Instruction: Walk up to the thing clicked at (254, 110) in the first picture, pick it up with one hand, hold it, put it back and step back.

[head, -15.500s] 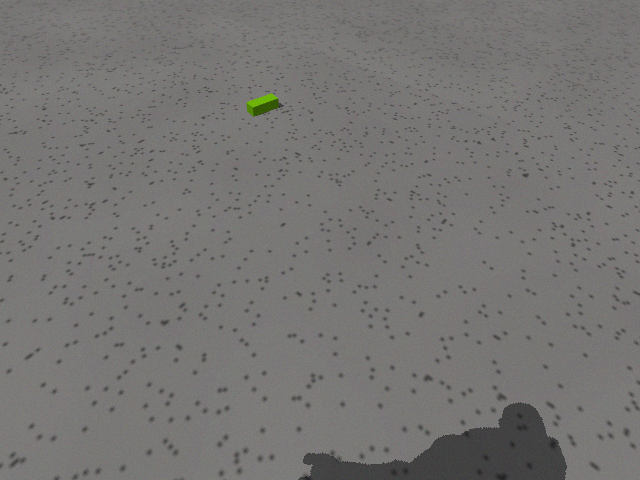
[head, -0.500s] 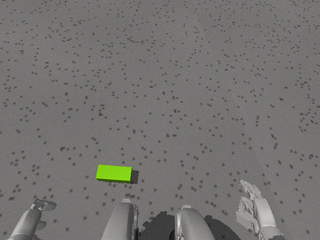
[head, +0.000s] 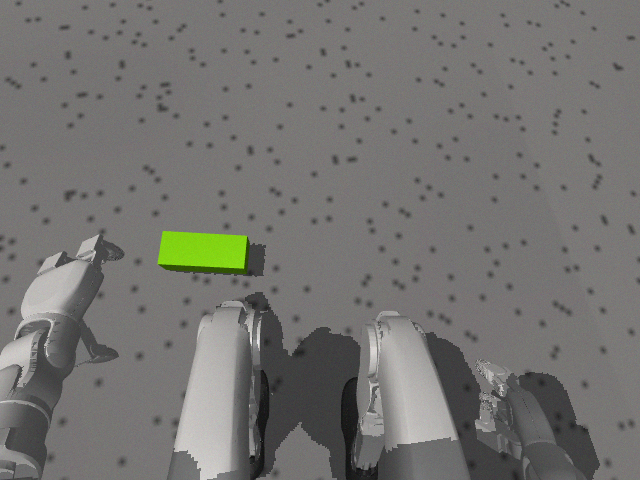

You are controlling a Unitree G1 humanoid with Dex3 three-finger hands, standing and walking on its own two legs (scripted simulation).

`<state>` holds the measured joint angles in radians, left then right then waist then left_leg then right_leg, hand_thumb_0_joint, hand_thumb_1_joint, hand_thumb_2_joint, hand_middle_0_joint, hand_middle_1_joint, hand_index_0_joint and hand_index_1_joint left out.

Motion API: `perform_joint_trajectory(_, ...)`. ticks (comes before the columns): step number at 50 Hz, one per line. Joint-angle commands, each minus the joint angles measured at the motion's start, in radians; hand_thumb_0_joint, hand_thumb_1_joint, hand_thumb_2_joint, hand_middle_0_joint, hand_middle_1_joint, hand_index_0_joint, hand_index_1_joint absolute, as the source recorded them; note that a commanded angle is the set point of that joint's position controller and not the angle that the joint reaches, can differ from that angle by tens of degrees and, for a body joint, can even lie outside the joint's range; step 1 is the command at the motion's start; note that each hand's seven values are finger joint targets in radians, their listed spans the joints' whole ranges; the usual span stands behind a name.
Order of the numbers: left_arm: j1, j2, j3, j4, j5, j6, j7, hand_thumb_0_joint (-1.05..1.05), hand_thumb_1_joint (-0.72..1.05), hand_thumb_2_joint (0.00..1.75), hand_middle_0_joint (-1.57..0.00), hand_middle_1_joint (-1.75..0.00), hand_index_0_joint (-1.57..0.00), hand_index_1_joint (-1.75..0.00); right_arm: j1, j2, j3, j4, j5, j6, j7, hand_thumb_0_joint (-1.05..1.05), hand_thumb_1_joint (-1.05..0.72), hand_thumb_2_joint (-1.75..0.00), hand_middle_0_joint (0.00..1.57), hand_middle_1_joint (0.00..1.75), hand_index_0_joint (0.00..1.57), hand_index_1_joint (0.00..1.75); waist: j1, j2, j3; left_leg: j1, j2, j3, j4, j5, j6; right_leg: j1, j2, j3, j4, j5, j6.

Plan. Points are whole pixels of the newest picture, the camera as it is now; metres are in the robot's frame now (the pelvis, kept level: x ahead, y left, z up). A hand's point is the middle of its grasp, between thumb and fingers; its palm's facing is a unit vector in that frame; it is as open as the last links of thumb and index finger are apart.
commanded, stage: rise first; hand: left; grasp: from above
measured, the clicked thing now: (206, 253) +0.45 +0.24 -0.43
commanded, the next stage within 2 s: approach in 1.50 s
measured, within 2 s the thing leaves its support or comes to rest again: neither
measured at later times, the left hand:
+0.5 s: hand (128, 279) +0.36 +0.32 -0.25, palm faces -0.47 -0.16 -0.87, open 14.3 cm
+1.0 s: hand (143, 268) +0.38 +0.31 -0.29, palm faces -0.45 -0.06 -0.89, open 14.2 cm
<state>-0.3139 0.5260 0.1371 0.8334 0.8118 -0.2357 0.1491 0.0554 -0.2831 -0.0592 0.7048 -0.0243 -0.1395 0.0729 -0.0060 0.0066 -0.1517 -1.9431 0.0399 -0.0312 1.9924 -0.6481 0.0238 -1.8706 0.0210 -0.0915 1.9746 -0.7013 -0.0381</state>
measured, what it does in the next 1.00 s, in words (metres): lowers itself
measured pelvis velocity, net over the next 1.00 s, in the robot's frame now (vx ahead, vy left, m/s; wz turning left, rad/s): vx -0.01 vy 0.00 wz -0.08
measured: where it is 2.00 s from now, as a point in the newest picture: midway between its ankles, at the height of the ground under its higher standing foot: (305, 447)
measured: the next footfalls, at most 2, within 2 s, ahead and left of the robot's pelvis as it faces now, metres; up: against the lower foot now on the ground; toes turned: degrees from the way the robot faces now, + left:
none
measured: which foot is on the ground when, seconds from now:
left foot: down 0.00-1.00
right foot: down 0.00-1.00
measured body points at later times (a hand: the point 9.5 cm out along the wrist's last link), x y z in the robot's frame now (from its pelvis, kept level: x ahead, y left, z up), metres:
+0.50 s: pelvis -0.02 +0.00 -0.09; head +0.20 +0.05 +0.30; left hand +0.38 +0.32 -0.20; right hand +0.09 -0.28 -0.21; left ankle +0.08 +0.11 -0.42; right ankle +0.07 -0.11 -0.42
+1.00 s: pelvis -0.01 +0.00 -0.12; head +0.23 +0.06 +0.26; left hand +0.40 +0.31 -0.24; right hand +0.10 -0.27 -0.25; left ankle +0.08 +0.11 -0.42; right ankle +0.07 -0.11 -0.42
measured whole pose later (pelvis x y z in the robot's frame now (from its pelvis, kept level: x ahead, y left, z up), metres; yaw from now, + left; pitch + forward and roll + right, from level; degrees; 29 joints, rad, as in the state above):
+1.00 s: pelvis -0.01 +0.00 -0.12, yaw -4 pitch +34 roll -7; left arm -0.69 0.71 0.15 1.26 1.27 -0.36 0.44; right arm 0.03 -0.25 -0.01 0.80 -0.15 -0.03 0.11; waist -0.10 -0.04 -0.07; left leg -2.30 0.06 -0.08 2.37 -0.67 0.04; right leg -2.20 0.03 -0.15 2.32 -0.71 -0.04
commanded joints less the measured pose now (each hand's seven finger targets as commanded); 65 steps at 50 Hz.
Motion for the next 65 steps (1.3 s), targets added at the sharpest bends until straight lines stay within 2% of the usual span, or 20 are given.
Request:
perform_joint_trajectory(1,-0.203,0.314,0.09,-0.046,0.056,-0.038,0.068,0.0,-0.58,1.05,-0.07,-1.0,-0.05,-1.02,0.135,-0.183,-0.074,-0.064,-0.001,-0.019,-0.009,0.0,-0.9,-0.9,0.2,0.3,0.2,0.3,0.008,0.077,-0.629,0.447,-0.034,-0.011,-0.177,0.137,0.008,0.214,0.029,0.026,-0.226,0.16,-0.001)
perform_joint_trajectory(5,-0.297,0.361,0.094,0.03,0.108,-0.067,0.088,0.0,-0.58,1.05,-0.06,-1.01,-0.05,-1.02,0.141,-0.183,-0.061,-0.047,-0.014,0.001,-0.001,0.0,-0.9,-0.91,0.2,0.3,0.2,0.3,-0.005,0.069,-0.576,0.341,-0.037,-0.017,-0.135,0.034,0.013,0.144,0.029,0.013,-0.187,0.059,-0.001)
perform_joint_trajectory(9,-0.377,0.358,0.063,0.111,0.152,-0.1,0.109,0.0,-0.57,1.05,-0.06,-1.0,-0.05,-1.01,0.141,-0.184,-0.051,-0.037,-0.027,0.015,0.0,0.0,-0.9,-0.9,0.2,0.3,0.2,0.3,-0.029,0.074,-0.526,0.276,-0.039,-0.026,-0.101,-0.053,0.013,0.059,0.031,0.008,-0.158,-0.03,-0.004)
perform_joint_trajectory(11,-0.433,0.403,0.073,0.106,0.187,-0.117,0.128,0.0,-0.58,1.07,-0.06,-0.98,-0.04,-1.01,0.158,-0.189,-0.048,-0.02,-0.036,0.022,0.002,0.0,-0.9,-0.91,0.2,0.3,0.2,0.3,-0.028,0.095,-0.558,0.275,-0.041,-0.024,-0.075,-0.027,0.012,0.05,0.03,0.004,-0.134,-0.002,-0.006)
perform_joint_trajectory(15,-0.447,0.409,0.071,0.178,0.245,-0.122,0.17,0.0,-0.59,1.07,-0.07,-0.97,-0.04,-1.0,0.166,-0.198,-0.036,0.001,-0.052,0.043,0.012,0.0,-0.9,-0.91,0.2,0.3,0.2,0.3,-0.025,0.156,-0.567,0.307,-0.034,-0.039,-0.051,0.035,0.004,-0.006,0.027,-0.02,-0.065,0.071,-0.009)
perform_joint_trajectory(18,-0.484,0.416,0.063,0.211,0.28,-0.12,0.192,0.0,-0.6,1.08,-0.07,-0.96,-0.04,-0.99,0.168,-0.196,-0.033,0.01,-0.063,0.06,0.016,0.0,-0.9,-0.91,0.2,0.3,0.2,0.3,-0.04,0.147,-0.556,0.274,-0.035,-0.028,-0.017,0.061,0.008,-0.02,0.029,-0.022,-0.054,0.093,-0.008)
perform_joint_trajectory(21,-0.492,0.434,0.073,0.235,0.304,-0.12,0.214,0.0,-0.59,1.06,-0.07,-0.96,-0.04,-0.99,0.163,-0.196,-0.034,0.023,-0.076,0.069,0.02,0.0,-0.9,-0.91,0.2,0.3,0.2,0.3,-0.029,0.152,-0.572,0.269,-0.033,-0.023,0.012,0.079,0.009,-0.02,0.03,-0.023,-0.034,0.108,-0.007)
perform_joint_trajectory(26,-0.554,0.442,0.061,0.244,0.345,-0.125,0.242,0.0,-0.58,1.04,-0.07,-0.95,-0.05,-0.97,0.157,-0.199,-0.036,0.041,-0.091,0.081,0.022,0.0,-0.9,-0.9,0.2,0.3,0.2,0.3,-0.04,0.198,-0.584,0.278,-0.025,-0.031,0.043,0.097,0.005,-0.062,0.033,-0.032,0.011,0.132,-0.008)
perform_joint_trajectory(27,-0.548,0.435,0.061,0.267,0.351,-0.124,0.247,0.0,-0.58,1.04,-0.07,-0.94,-0.05,-0.97,0.166,-0.202,-0.035,0.045,-0.094,0.083,0.023,0.0,-0.9,-0.9,0.2,0.3,0.2,0.3,-0.053,0.178,-0.579,0.283,-0.022,-0.044,0.046,0.113,0.005,-0.07,0.034,-0.04,0.024,0.145,-0.006)
perform_joint_trajectory(29,-0.555,0.434,0.055,0.271,0.37,-0.127,0.259,0.0,-0.58,1.04,-0.08,-0.94,-0.06,-0.97,0.158,-0.198,-0.035,0.051,-0.1,0.089,0.024,0.0,-0.9,-0.9,0.2,0.3,0.2,0.3,-0.049,0.185,-0.594,0.278,-0.023,-0.037,0.061,0.125,0.005,-0.074,0.038,-0.04,0.034,0.154,-0.007)
perform_joint_trajectory(32,-0.575,0.432,0.053,0.268,0.379,-0.129,0.277,0.0,-0.58,1.03,-0.08,-0.95,-0.06,-0.97,0.155,-0.197,-0.037,0.054,-0.104,0.091,0.024,0.0,-0.9,-0.9,0.2,0.3,0.2,0.3,-0.053,0.181,-0.587,0.265,-0.021,-0.038,0.073,0.116,0.006,-0.085,0.039,-0.041,0.042,0.149,-0.005)
perform_joint_trajectory(34,-0.596,0.431,0.045,0.291,0.392,-0.131,0.285,0.0,-0.57,1.02,-0.09,-0.93,-0.07,-0.96,0.156,-0.202,-0.034,0.059,-0.11,0.092,0.026,0.0,-0.9,-0.9,0.2,0.3,0.2,0.3,-0.069,0.187,-0.574,0.256,-0.018,-0.047,0.083,0.117,0.006,-0.103,0.039,-0.049,0.063,0.15,-0.003)
perform_joint_trajectory(37,-0.591,0.444,0.049,0.288,0.409,-0.134,0.3,0.0,-0.55,1.01,-0.09,-0.94,-0.07,-0.96,0.152,-0.193,-0.03,0.056,-0.113,0.095,0.025,0.0,-0.9,-0.9,0.2,0.3,0.2,0.3,-0.059,0.176,-0.591,0.234,-0.021,-0.032,0.104,0.124,0.01,-0.075,0.043,-0.041,0.054,0.162,-0.003)
perform_joint_trajectory(40,-0.594,0.448,0.052,0.31,0.416,-0.133,0.311,0.0,-0.55,1.02,-0.09,-0.95,-0.07,-0.97,0.148,-0.194,-0.03,0.06,-0.12,0.096,0.025,0.0,-0.9,-0.9,0.2,0.3,0.2,0.3,-0.073,0.137,-0.579,0.199,-0.021,-0.022,0.132,0.138,0.016,-0.059,0.048,-0.038,0.05,0.18,0.0)
perform_joint_trajectory(41,-0.59,0.447,0.064,0.303,0.409,-0.131,0.317,0.0,-0.55,1.0,-0.09,-0.95,-0.08,-0.97,0.15,-0.195,-0.033,0.061,-0.122,0.095,0.025,0.0,-0.9,-0.9,0.2,0.3,0.2,0.3,-0.067,0.144,-0.582,0.211,-0.019,-0.025,0.131,0.142,0.016,-0.067,0.043,-0.038,0.062,0.177,0.0)
perform_joint_trajectory(44,-0.586,0.455,0.059,0.31,0.432,-0.131,0.324,0.0,-0.55,1.01,-0.08,-0.97,-0.07,-0.98,0.151,-0.197,-0.029,0.064,-0.127,0.097,0.027,0.0,-0.9,-0.9,0.2,0.3,0.2,0.3,-0.067,0.175,-0.59,0.224,-0.017,-0.028,0.138,0.157,0.013,-0.07,0.047,-0.044,0.079,0.193,-0.001)
perform_joint_trajectory(53,-0.592,0.464,0.07,0.304,0.449,-0.132,0.349,0.0,-0.55,1.01,-0.08,-0.98,-0.07,-0.99,0.149,-0.198,-0.024,0.062,-0.132,0.101,0.03,0.0,-0.9,-0.9,0.2,0.3,0.2,0.3,-0.072,0.202,-0.582,0.211,-0.013,-0.041,0.147,0.152,0.01,-0.103,0.05,-0.053,0.115,0.189,-0.003)
perform_joint_trajectory(58,-0.588,0.457,0.065,0.343,0.448,-0.127,0.36,0.0,-0.55,1.0,-0.07,-1.0,-0.07,-1.0,0.157,-0.201,-0.019,0.06,-0.135,0.099,0.03,0.0,-0.9,-0.9,0.2,0.3,0.2,0.3,-0.087,0.173,-0.56,0.181,-0.015,-0.033,0.164,0.149,0.015,-0.092,0.051,-0.05,0.106,0.195,-0.001)
perform_joint_trajectory(62,-0.59,0.469,0.074,0.35,0.444,-0.123,0.365,0.0,-0.54,1.0,-0.06,-1.01,-0.07,-1.0,0.162,-0.206,-0.018,0.065,-0.138,0.095,0.032,0.0,-0.9,-0.9,0.2,0.3,0.2,0.3,-0.081,0.182,-0.571,0.183,-0.014,-0.033,0.169,0.145,0.014,-0.095,0.052,-0.052,0.116,0.19,-0.002)
perform_joint_trajectory(65,-0.625,0.479,0.071,0.35,0.445,-0.123,0.367,0.0,-0.54,1.0,-0.07,-0.99,-0.07,-1.0,0.166,-0.206,-0.013,0.068,-0.14,0.091,0.034,0.0,-0.9,-0.9,0.2,0.3,0.2,0.3,-0.099,0.179,-0.559,0.167,-0.014,-0.036,0.177,0.141,0.016,-0.092,0.051,-0.054,0.121,0.192,-0.001)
